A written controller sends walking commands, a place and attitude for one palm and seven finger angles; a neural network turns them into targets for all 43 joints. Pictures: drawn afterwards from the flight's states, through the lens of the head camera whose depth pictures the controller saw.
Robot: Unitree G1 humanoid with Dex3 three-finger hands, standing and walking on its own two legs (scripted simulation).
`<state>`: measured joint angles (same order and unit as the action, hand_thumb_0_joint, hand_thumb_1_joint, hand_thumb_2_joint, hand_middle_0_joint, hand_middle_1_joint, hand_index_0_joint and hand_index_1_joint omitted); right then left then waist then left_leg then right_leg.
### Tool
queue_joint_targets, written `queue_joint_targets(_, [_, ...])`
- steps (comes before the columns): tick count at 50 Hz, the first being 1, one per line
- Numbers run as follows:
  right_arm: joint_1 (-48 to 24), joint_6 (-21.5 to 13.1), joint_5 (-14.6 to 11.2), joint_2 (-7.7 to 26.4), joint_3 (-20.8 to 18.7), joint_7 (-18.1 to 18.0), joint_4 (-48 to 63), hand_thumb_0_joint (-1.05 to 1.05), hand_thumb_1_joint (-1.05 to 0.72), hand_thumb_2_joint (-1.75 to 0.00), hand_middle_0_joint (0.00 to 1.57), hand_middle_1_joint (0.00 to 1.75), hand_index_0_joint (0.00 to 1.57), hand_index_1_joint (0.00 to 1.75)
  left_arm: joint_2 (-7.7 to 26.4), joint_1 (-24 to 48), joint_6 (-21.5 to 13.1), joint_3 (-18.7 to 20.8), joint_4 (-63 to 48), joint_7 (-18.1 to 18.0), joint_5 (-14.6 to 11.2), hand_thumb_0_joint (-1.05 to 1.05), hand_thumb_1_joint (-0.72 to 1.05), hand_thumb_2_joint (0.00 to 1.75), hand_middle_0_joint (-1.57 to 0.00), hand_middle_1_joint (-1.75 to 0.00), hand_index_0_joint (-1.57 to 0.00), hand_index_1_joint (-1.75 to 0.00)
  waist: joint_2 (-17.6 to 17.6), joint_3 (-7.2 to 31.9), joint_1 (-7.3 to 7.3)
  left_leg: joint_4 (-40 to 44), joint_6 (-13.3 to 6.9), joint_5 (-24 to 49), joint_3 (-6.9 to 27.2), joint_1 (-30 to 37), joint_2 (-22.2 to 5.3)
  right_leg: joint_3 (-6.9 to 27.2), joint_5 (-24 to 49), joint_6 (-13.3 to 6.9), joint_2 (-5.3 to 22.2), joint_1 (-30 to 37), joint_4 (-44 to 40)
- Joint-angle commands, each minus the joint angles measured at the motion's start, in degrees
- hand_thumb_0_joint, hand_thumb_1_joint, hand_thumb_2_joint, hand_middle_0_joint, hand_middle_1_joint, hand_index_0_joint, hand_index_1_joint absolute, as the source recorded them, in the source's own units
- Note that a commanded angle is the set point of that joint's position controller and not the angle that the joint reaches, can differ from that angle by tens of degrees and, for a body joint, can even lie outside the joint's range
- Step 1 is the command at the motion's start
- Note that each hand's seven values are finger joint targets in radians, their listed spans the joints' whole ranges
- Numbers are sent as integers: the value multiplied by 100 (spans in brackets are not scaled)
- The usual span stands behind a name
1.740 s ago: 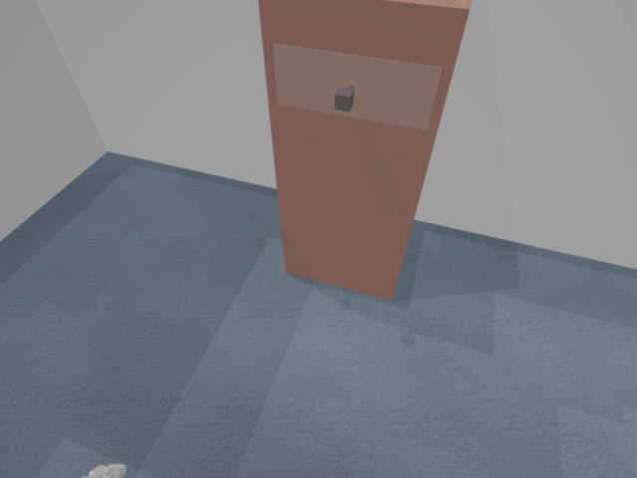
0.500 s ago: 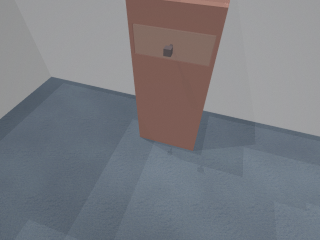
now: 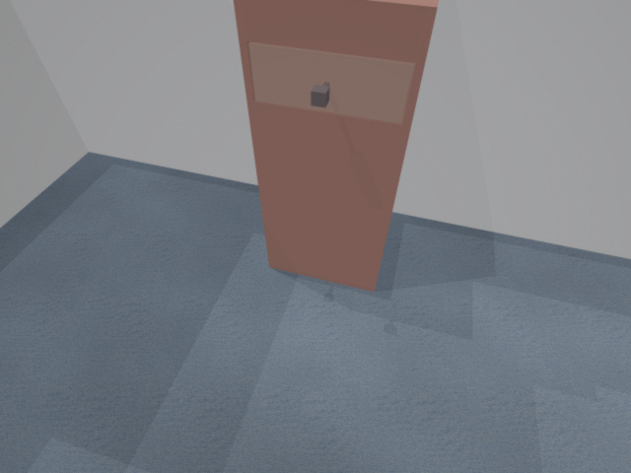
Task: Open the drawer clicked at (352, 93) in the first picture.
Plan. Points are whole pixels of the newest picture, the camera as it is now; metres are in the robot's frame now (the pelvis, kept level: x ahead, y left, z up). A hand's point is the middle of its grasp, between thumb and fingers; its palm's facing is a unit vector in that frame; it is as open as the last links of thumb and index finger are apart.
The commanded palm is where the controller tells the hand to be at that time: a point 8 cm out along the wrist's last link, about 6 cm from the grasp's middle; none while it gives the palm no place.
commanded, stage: turn to face it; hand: left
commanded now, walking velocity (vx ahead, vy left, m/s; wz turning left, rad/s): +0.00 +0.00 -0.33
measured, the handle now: (322, 92) +0.91 +0.05 +0.04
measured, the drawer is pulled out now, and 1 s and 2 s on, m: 0.00 0.00 0.00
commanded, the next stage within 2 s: take the last steps up to it in 0.36 s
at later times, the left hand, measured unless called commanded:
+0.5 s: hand out of the picture +0.07 +0.20 -0.18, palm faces -0.14 -0.97 -0.21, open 7.4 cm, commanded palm none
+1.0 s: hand out of the picture +0.01 +0.17 -0.18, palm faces -0.09 -0.99 -0.13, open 7.4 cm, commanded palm none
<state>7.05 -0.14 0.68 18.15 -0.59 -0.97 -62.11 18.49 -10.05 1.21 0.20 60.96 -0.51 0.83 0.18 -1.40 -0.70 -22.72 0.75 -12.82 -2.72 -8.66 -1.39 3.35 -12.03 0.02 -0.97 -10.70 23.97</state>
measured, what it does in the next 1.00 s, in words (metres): steps on the spot: right foot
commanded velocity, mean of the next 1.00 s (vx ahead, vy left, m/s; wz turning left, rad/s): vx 0.17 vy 0.01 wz -0.12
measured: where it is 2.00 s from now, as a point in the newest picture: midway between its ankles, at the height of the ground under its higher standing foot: (336, 439)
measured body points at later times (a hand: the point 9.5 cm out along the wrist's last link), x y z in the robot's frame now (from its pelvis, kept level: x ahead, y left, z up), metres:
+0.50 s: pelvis -0.02 +0.02 -0.01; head +0.00 +0.02 +0.44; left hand +0.07 +0.25 -0.16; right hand -0.04 -0.23 -0.16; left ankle -0.01 +0.12 -0.74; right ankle -0.04 -0.10 -0.70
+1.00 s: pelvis +0.08 +0.01 -0.01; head +0.09 +0.03 +0.44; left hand +0.02 +0.23 -0.17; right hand +0.08 -0.23 -0.15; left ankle +0.19 +0.11 -0.72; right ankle -0.05 -0.10 -0.74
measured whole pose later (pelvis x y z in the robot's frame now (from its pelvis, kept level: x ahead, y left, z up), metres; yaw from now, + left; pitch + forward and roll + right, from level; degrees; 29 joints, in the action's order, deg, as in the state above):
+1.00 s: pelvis +0.08 +0.01 -0.01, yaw -11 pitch +0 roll -2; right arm 13.7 -0.2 1.1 9.4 -3.7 1.6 -59.4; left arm 6.8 -27.6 -2.7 2.0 65.9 -1.0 2.0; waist -0.7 -0.8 -1.8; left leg -42.1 0.4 -14.6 -5.6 -28.3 -6.0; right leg -5.1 -20.5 1.1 1.0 0.1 20.7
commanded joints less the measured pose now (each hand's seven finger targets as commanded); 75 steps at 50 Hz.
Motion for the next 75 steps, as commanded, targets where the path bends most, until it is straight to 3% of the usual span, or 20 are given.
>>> queue_joint_targets(1, [262, -24, -10, 607, -166, -68, 410, 0, -90, -90, 20, 30, 20, 30, 596, -133, -10, 182, -473, -26, 14, 0, 90, 90, -20, -30, -20, -30, -48, 165, 100, -8, -121, 524, 313, 80, -699, 648, 1192, -159, 550, -451, 82])
queue_joint_targets(15, [784, 36, -37, -60, -307, -77, 630, 0, -90, -90, 20, 30, 20, 30, 490, -356, 18, 407, -898, -97, 45, 0, 90, 90, -20, -30, -20, -30, -930, 240, 179, -1214, 10, -797, -28, -463, -161, 2018, 680, -751, 1074, -969, -318])
queue_joint_targets(18, [1057, -43, -20, 80, -346, -97, 543, 0, -90, -90, 20, 30, 20, 30, 148, -139, 53, 374, -1020, -73, 36, 0, 90, 90, -20, -30, -20, -30, 117, 248, 292, -253, -247, -353, 520, 255, -736, 1109, 83, -323, 265, -1674, 468])
queue_joint_targets(20, [1024, -85, 22, 371, -419, -130, 603, 0, -90, -90, 20, 30, 20, 30, -157, -116, 92, 372, -1076, -38, 27, 0, 90, 90, -20, -30, -20, -30, 1408, 19, 284, 986, -972, -366, 1696, -203, -2101, -71, -1263, 44, -201, -1903, 2612])
queue_joint_targets(21, [898, -104, 32, 263, -385, -155, 655, 0, -90, -90, 20, 30, 20, 30, -97, -193, 116, 427, -1040, -32, 60, 0, 90, 90, -20, -30, -20, -30, 1008, -33, 180, 1014, -1155, -43, 1599, -539, -2198, 37, -1527, 70, 17, -1771, 3392])
queue_joint_targets(24, [768, -121, 103, 146, -336, -145, 605, 0, -90, -90, 20, 30, 20, 30, -457, -446, 97, 384, -854, 27, 61, 0, 90, 90, -20, -30, -20, -30, 673, 109, 45, 577, -1047, 743, 613, -258, -1746, -326, -1486, 78, 244, -1586, 3049])
queue_joint_targets(27, [1215, -110, 140, 191, -365, -101, 380, 0, -90, -90, 20, 30, 20, 30, -607, -347, 28, 304, -831, 95, 87, 0, 90, 90, -20, -30, -20, -30, 901, -15, 251, 649, -949, -406, 538, -176, -1691, -765, -1538, 25, 219, -1100, 1840])
queue_joint_targets(30, [1303, -76, 104, 138, -355, -48, 246, 0, -90, -90, 20, 30, 20, 30, -659, -868, -90, 293, -559, 114, 96, 0, 90, 90, -20, -30, -20, -30, 509, -172, 13, 141, -608, -1436, 235, -772, -1412, -999, -725, -69, 60, 47, 311])
queue_joint_targets(31, [1314, -87, 76, -46, -318, -17, 249, 0, -90, -90, 20, 30, 20, 30, -480, -1167, -151, 335, -418, 80, 102, 0, 90, 90, -20, -30, -20, -30, 43, -217, -112, -508, -390, -1735, -62, -1402, -1120, -575, -835, -212, 334, 724, -160])
queue_joint_targets(32, [1173, -104, 23, -401, -238, 21, 417, 0, -90, -90, 20, 30, 20, 30, -13, -1603, -227, 411, -272, 5, 128, 0, 90, 90, -20, -30, -20, -30, -1280, -316, -309, -1891, -58, -2058, -744, -2605, -481, 1203, -1687, -686, 1475, 1326, -902])
queue_joint_targets(33, [577, -105, 74, -337, -245, 75, 692, 0, -90, -90, 20, 30, 20, 30, 279, -2074, -254, 477, -154, -54, 54, 0, 90, 90, -20, -30, -20, -30, -1444, -441, -578, -2955, -8, -2243, -573, -3160, -307, 2406, -2106, -1212, 2316, 1112, -1580])
queue_joint_targets(34, [332, -99, 97, -270, -277, 94, 760, 0, -90, -90, 20, 30, 20, 30, 251, -2068, -311, 482, -108, -89, 44, 0, 90, 90, -20, -30, -20, -30, -1456, -603, -537, -3457, -59, -1827, -109, -3298, -425, 2521, -2245, -1303, 2249, 833, -1699])
queue_joint_targets(39, [821, -105, 100, -535, -314, 192, 470, 0, -90, -90, 20, 30, 20, 30, -261, -1438, -506, 351, -167, -101, 72, 0, 90, 90, -20, -30, -20, -30, -597, -572, 42, -3514, 51, -397, -92, -2816, -568, 677, -416, -1009, 1650, 367, -1450])
queue_joint_targets(47, [247, -177, 21, -691, -306, 284, 774, 0, -90, -90, 20, 30, 20, 30, -209, -1804, -554, 377, 218, -107, 112, 0, 90, 90, -20, -30, -20, -30, -717, -671, -62, -2006, -62, -146, -297, -2158, -490, 132, 233, -837, 1670, 293, -1255])
queue_joint_targets(51, [1608, -307, 69, -431, -359, 157, 322, 0, -90, -90, 20, 30, 20, 30, -305, -1733, -490, 394, 273, -72, 82, 0, 90, 90, -20, -30, -20, -30, -114, -158, 522, -809, -218, 67, -540, 259, -125, -492, 1021, -538, 1128, -366, 647])
queue_joint_targets(53, [2909, -334, 108, 650, -552, 8, 31, 0, -90, -90, 20, 30, 20, 30, -798, -1929, -453, 311, 18, 10, 4, 0, 90, 90, -20, -30, -20, -30, 2033, 801, 740, 606, -1021, -424, 2753, 1771, -2307, -1007, -2122, -113, -17, -2080, 4039])
queue_joint_targets(54, [2608, -283, 75, 507, -517, -42, -1, 0, -90, -90, 20, 30, 20, 30, -693, -1599, -428, 317, -85, -22, 29, 0, 90, 90, -20, -30, -20, -30, 1499, 703, 717, 1098, -1165, -1566, 3024, 1280, -2461, -485, -2073, -236, 167, -2352, 4861])
queue_joint_targets(56, [1665, -323, 55, -110, -386, -48, 223, 0, -90, -90, 20, 30, 20, 30, -731, -1102, -413, 341, -97, 58, 74, 0, 90, 90, -20, -30, -20, -30, 682, -320, 433, 1365, -1077, -2074, 2330, -108, -2113, -357, -1026, -238, 682, -2668, 5149])
queue_joint_targets(60, [1229, -472, 50, -486, -293, -73, 230, 0, -90, -90, 20, 30, 20, 30, -996, -1593, -231, 336, 65, 120, 138, 0, 90, 90, -20, -30, -20, -30, 554, -278, -73, 1416, -901, -756, 818, -901, -1517, -512, -390, -62, 813, -1923, 4278])
queue_joint_targets(75, [2059, -355, 123, -411, -331, -81, -190, 0, -90, -90, 20, 30, 20, 30, -858, 114, -287, 374, -630, 127, 99, 0, 90, 90, -20, -30, -20, -30, 439, -544, 235, 644, -948, 1143, 288, 73, -1484, -1008, -107, -21, 478, -1174, 976])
